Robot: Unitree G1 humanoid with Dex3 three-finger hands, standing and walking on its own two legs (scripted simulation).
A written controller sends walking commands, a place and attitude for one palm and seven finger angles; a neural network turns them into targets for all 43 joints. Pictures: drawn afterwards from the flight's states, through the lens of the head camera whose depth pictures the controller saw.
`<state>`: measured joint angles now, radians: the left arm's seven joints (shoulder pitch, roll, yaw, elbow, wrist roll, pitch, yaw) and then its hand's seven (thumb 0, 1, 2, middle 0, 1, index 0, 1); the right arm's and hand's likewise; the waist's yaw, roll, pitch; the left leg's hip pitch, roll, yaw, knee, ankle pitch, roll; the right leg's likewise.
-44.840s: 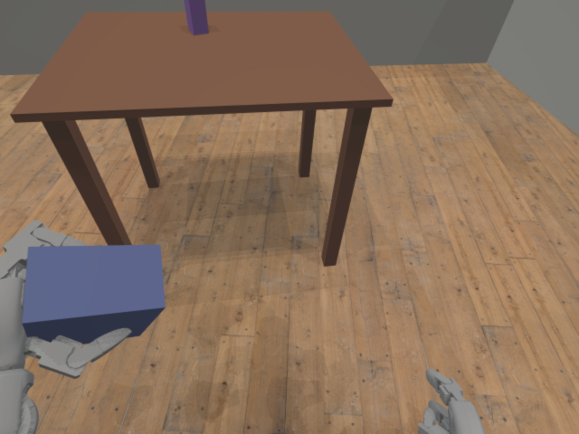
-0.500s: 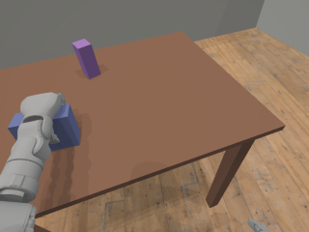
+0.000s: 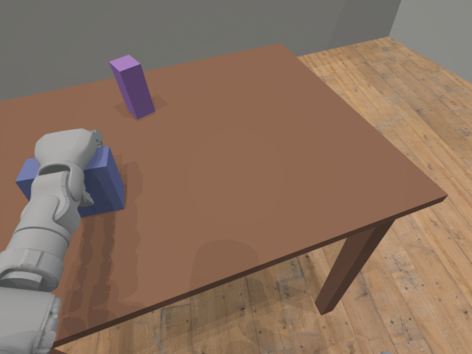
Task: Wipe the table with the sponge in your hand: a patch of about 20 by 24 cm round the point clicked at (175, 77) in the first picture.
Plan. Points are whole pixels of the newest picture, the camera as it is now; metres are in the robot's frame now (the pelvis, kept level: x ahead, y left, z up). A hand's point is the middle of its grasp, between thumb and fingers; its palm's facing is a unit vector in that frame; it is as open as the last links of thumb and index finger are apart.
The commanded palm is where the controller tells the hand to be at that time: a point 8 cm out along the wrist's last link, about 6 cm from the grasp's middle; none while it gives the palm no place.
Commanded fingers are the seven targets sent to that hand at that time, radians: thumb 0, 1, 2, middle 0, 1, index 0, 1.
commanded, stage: slide across to the middle lane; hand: left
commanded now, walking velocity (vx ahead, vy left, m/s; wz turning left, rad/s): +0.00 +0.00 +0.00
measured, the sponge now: (80, 191) +0.37 +0.33 +0.07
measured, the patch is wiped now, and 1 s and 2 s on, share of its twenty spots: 0.50 0.55 0.80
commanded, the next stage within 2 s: wipe back along the middle lane in 0.40 s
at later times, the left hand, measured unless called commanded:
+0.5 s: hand (122, 158) +0.42 +0.25 +0.11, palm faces +0.01 -0.02 -1.00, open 10.6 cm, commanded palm +0.39 +0.23 +0.17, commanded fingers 0.00 0.10 1.30 -1.20 -1.60 -1.20 -1.60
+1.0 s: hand (126, 177) +0.38 +0.23 +0.11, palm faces +0.02 -0.04 -1.00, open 10.6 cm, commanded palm +0.34 +0.22 +0.15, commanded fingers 0.00 0.10 1.30 -1.20 -1.60 -1.20 -1.60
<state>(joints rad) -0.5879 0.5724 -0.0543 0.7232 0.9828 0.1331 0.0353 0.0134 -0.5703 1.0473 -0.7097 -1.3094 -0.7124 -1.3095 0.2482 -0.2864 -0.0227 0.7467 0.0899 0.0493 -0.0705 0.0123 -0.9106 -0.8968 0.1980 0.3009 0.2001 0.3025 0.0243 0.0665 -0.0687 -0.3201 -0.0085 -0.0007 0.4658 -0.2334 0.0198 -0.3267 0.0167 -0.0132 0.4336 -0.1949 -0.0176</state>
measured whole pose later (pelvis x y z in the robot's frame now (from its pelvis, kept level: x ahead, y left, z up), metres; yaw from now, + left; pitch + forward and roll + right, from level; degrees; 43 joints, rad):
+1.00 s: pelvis +0.02 -0.01 +0.00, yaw +0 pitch +2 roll +0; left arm -0.40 0.40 -0.22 0.32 0.98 0.49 0.00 0.00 -0.54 1.05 -0.66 -1.36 -0.66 -1.36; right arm 0.07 -0.29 0.03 0.67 0.09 0.12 -0.03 0.01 -0.91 -0.90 0.20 0.30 0.20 0.30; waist 0.05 0.08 -0.07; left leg -0.20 0.00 0.00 0.43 -0.26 0.00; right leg -0.23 0.03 -0.01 0.44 -0.24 -0.04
